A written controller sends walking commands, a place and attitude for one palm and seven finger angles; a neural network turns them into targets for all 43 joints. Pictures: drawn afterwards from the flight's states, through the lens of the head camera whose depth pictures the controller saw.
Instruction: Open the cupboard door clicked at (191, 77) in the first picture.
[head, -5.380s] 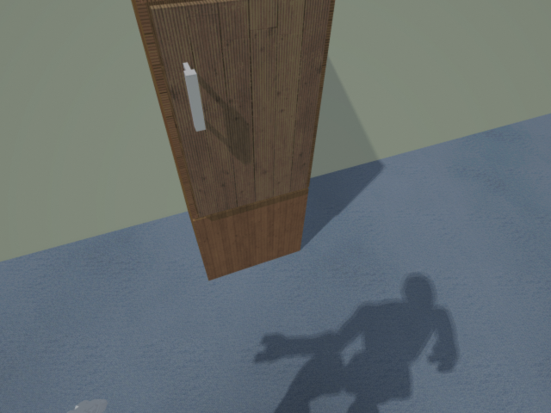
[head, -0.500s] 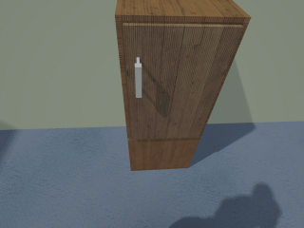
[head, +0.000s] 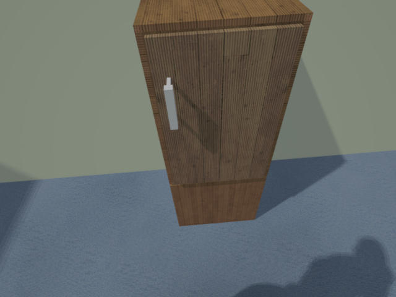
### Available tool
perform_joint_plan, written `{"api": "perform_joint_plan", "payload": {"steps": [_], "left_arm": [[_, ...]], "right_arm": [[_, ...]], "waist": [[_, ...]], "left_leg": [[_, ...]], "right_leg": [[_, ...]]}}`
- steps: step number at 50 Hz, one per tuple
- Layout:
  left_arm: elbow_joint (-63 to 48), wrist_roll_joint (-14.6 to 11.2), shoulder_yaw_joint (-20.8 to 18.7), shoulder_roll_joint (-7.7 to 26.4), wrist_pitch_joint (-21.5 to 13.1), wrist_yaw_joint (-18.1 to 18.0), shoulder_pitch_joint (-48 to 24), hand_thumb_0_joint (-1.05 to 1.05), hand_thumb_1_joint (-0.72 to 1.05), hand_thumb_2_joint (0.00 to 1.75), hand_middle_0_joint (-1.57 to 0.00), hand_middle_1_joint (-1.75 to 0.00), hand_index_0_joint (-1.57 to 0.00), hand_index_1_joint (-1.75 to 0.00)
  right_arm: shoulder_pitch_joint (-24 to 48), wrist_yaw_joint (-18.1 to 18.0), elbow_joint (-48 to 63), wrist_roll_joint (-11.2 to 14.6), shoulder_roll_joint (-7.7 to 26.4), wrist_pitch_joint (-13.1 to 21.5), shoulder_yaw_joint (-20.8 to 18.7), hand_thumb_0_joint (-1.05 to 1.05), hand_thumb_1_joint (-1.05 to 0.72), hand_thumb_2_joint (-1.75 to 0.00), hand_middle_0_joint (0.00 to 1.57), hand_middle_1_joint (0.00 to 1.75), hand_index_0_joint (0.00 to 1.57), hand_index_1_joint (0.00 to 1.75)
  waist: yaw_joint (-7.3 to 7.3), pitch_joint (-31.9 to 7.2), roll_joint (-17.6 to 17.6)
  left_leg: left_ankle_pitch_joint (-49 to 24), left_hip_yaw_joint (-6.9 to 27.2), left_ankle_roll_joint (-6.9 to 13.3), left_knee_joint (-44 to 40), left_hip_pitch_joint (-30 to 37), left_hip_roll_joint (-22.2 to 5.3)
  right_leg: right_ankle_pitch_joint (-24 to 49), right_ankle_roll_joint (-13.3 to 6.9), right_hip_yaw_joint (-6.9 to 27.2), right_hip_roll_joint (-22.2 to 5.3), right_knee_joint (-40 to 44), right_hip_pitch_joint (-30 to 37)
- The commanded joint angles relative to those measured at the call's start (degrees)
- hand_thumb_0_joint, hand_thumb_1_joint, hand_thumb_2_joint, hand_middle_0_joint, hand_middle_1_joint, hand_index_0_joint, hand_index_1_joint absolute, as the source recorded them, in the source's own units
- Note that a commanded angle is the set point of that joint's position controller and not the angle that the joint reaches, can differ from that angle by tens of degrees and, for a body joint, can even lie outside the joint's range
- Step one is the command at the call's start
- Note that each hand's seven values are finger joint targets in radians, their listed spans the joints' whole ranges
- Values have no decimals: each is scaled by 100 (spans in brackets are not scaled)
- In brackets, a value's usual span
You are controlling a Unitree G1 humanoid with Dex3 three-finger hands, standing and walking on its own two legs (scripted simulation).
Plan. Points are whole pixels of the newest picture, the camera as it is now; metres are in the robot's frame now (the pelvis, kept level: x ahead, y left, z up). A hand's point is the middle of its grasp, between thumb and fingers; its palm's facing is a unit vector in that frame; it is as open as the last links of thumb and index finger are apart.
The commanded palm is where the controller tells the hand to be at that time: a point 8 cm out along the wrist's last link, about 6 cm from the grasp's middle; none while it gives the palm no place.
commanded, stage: look again from close up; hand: left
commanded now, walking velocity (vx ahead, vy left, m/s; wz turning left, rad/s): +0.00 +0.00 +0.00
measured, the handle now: (171, 104) +0.57 +0.11 +0.08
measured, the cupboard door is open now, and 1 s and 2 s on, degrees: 0 0 0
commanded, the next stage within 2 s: shuffle to correct the standing spot in 0.06 s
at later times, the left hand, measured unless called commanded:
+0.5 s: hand out of the picture -0.01 +0.13 -0.18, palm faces +0.11 -0.98 -0.17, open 7.4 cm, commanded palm none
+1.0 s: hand out of the picture +0.04 +0.07 -0.17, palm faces +0.17 -0.97 -0.20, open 7.4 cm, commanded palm none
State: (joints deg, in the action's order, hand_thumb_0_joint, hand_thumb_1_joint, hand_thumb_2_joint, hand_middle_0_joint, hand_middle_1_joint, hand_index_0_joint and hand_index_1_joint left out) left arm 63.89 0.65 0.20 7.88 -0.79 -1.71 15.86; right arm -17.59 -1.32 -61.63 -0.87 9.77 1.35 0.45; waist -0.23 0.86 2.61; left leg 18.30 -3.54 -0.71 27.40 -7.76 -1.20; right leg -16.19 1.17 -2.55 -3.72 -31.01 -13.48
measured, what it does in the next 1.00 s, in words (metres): steps to the right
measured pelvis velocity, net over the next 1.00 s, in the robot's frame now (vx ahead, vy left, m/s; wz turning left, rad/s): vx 0.06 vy -0.10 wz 0.12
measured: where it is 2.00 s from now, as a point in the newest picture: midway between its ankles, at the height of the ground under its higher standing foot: outside the picture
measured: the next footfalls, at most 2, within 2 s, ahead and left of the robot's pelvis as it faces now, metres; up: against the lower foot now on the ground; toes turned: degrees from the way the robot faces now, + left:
left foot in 1.10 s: +0.10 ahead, -0.06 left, +0.00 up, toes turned +11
right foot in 1.38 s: +0.13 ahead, -0.31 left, +0.00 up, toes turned +5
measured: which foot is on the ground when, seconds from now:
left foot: down 0.00-0.78, up 0.80-1.00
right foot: down 0.00-1.00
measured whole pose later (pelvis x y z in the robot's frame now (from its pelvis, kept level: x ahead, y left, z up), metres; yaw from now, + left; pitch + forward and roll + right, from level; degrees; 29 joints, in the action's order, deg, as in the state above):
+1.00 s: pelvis +0.06 -0.10 +0.00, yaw +7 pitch +1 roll +1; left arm 57.0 2.3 -2.3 8.3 1.1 -1.5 17.4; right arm -9.7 -2.5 -59.5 -1.0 9.1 -1.2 -2.8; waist -1.7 3.6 -0.9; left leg 28.3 -7.1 -0.1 55.7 -24.2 -1.7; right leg -18.5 -7.4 -10.0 2.9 -28.3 -12.0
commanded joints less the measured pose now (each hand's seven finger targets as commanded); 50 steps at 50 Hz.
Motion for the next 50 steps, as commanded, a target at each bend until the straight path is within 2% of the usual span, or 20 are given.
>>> {"api": "perform_joint_plan", "payload": {"steps": [1, 8, 13, 17, 21, 26, 28, 30, 31, 32, 34, 35, 37, 38, 39, 40, 41, 42, 45, 50], "left_arm": [[-174, 10, -132, 690, -87, -12, 280, 0, 90, 90, -20, -30, -20, -30], [-157, 5, -152, 712, -105, -9, 282, 0, 90, 90, -20, -30, -20, -30], [-125, 34, -191, 666, -20, 26, 370, 0, 90, 90, -20, -30, -20, -30], [-216, 68, -241, 628, 45, 72, 447, 0, 90, 90, -20, -30, -20, -30], [-288, 86, -295, 615, 53, 103, 614, 0, 90, 90, -20, -30, -20, -30], [-319, 105, -391, 744, 80, 91, 946, 0, 90, 90, -20, -30, -20, -30], [-329, 109, -388, 725, 109, 79, 861, 0, 90, 90, -20, -30, -20, -30], [-409, 87, -339, 544, 134, 97, 676, 0, 90, 90, -20, -30, -20, -30], [-496, 91, -319, 363, 123, 109, 575, 0, 90, 90, -20, -30, -20, -30], [-642, 105, -323, 324, 115, 126, 371, 0, 90, 90, -20, -30, -20, -30], [-809, 82, -389, 370, 125, 172, 53, 0, 90, 90, -20, -30, -20, -30], [-844, 59, -420, 346, 115, 206, 72, 0, 90, 90, -20, -30, -20, -30], [-665, 55, -496, 386, 81, 276, 707, 0, 90, 90, -20, -30, -20, -30], [-479, 99, -575, 758, 58, 245, 1346, 0, 90, 90, -20, -30, -20, -30], [-365, 147, -636, 1170, 81, 187, 1715, 0, 90, 90, -20, -30, -20, -30], [-394, 127, -553, 1083, 80, 149, 1682, 0, 90, 90, -20, -30, -20, -30], [-483, 147, -482, 831, 130, 88, 1330, 0, 90, 90, -20, -30, -20, -30], [-595, 162, -436, 722, 139, 57, 982, 0, 90, 90, -20, -30, -20, -30], [-780, 171, -380, 655, 109, 12, 659, 0, 90, 90, -20, -30, -20, -30], [-888, 173, -394, 743, 199, 24, 642, 0, 90, 90, -20, -30, -20, -30]], "right_arm": [[-365, -46, 95, 5, 342, 56, -73, 0, -90, -90, 20, 30, 20, 30], [-316, -51, -23, 6, 309, 37, -83, 0, -90, -90, 20, 30, 20, 30], [-335, -45, -57, -46, 297, -6, -117, 0, -90, -90, 20, 30, 20, 30], [-385, -67, 6, -80, 362, -38, -177, 0, -90, -90, 20, 30, 20, 30], [-451, -100, 67, -88, 363, -31, -231, 0, -90, -90, 20, 30, 20, 30], [-415, -144, 173, -72, 168, -38, -230, 0, -90, -90, 20, 30, 20, 30], [-444, -149, 145, -68, 104, -38, -221, 0, -90, -90, 20, 30, 20, 30], [-682, -142, -7, -103, 258, -5, -241, 0, -90, -90, 20, 30, 20, 30], [-948, -187, -123, -133, 518, 3, -321, 0, -90, -90, 20, 30, 20, 30], [-1054, -241, -177, -138, 795, -16, -406, 0, -90, -90, 20, 30, 20, 30], [-1037, -290, -138, -184, 939, -26, -462, 0, -90, -90, 20, 30, 20, 30], [-838, -309, -69, -186, 979, -18, -464, 0, -90, -90, 20, 30, 20, 30], [-240, -312, 122, -137, 998, -24, -470, 0, -90, -90, 20, 30, 20, 30], [-164, -280, 216, -58, 779, -13, -460, 0, -90, -90, 20, 30, 20, 30], [17, -242, 409, 2, 332, -8, -377, 0, -90, -90, 20, 30, 20, 30], [440, -264, 512, 4, 359, -97, -353, 0, -90, -90, 20, 30, 20, 30], [525, -268, 539, -10, 289, -142, -370, 0, -90, -90, 20, 30, 20, 30], [498, -219, 462, -17, 246, -133, -378, 0, -90, -90, 20, 30, 20, 30], [397, -135, 392, -26, 155, -195, -381, 0, -90, -90, 20, 30, 20, 30], [516, -188, 491, 4, 139, -180, -328, 0, -90, -90, 20, 30, 20, 30]], "waist": [[22, 313, -409], [13, 234, -425], [14, 427, -313], [18, 643, -161], [1, 482, -148], [-65, 294, -794], [31, 281, -738], [157, 252, 263], [258, 278, 1055], [318, 386, 1483], [379, 546, 1349], [284, 562, 1189], [-166, 208, 734], [-392, -150, -333], [-515, -256, -1915], [-624, -13, -1921], [-427, 333, -1378], [-287, 371, -896], [-102, 79, -987], [-100, -151, -886]], "left_leg": [[-946, 333, 207, -558, -484, -388], [-1026, 263, 151, -465, -402, -371], [-421, 371, 226, -408, -626, -430], [-172, 580, 326, -372, -933, -549], [-503, 638, 385, -126, -1050, -605], [-541, 49, 258, 979, -1403, -263], [-381, -21, 242, 1050, -1145, -275], [-1499, 543, 372, 257, -515, -772], [-2339, 1331, 625, -136, -133, -1357], [-3261, 1867, 884, -254, 141, -1762], [-4106, 2084, 1105, -253, 298, -2043], [-4062, 1912, 1045, -140, 78, -1967], [-3186, 937, 519, 536, -755, -1373], [-1894, 304, 248, 1497, -1621, -745], [1424, -304, 49, 2820, -2411, 33], [2192, 151, 130, 3681, -2419, -92], [1954, 145, 131, 4093, -2536, -189], [1667, 80, 125, 4192, -2459, -248], [1099, -186, 64, 3605, -2150, -119], [768, -374, 112, 1855, -1632, -69]], "right_leg": [[1055, -297, 357, -285, 580, 136], [1304, -328, 407, -334, 672, 205], [-69, -330, 182, -232, 604, 14], [-525, -346, 40, -146, 454, -179], [-238, -393, -44, -160, 291, -19], [617, -671, 265, -616, 492, 348], [794, -785, 281, -708, 436, 79], [566, -531, -373, -196, -357, -383], [30, -342, -692, 144, -1045, -847], [-730, -278, -722, 273, -1398, -1379], [-1792, -335, -356, 240, -1739, -1784], [-1593, -350, -274, 220, -1495, -1541], [-85, -329, -437, 294, 96, -12], [1153, -426, 216, -243, 551, 1152], [2668, -987, 1469, -1432, 1020, 1512], [3213, -1371, 1859, -1661, 1273, 810], [3238, -1648, 1637, -1571, 1266, 578], [3409, -1707, 1177, -1273, 1037, 497], [3680, -1523, 512, -839, 994, 570], [3953, -1490, 559, -741, 918, 887]]}}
